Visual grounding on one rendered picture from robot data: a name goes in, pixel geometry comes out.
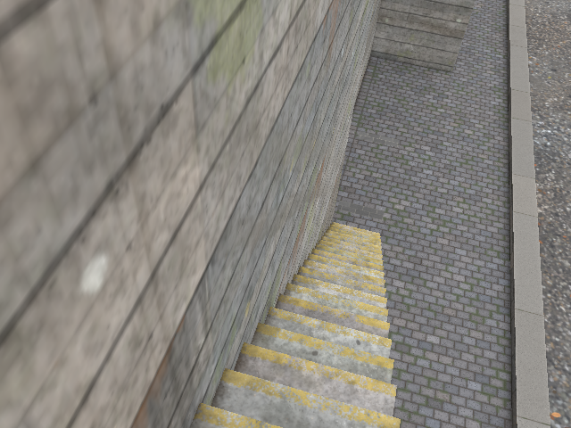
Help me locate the stairs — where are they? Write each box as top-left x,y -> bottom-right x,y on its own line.
190,222 -> 401,428

